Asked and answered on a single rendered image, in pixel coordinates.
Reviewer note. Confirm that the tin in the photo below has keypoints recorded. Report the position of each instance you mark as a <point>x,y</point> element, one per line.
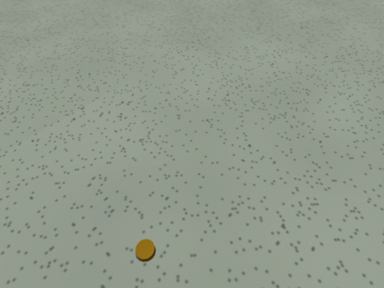
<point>145,250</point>

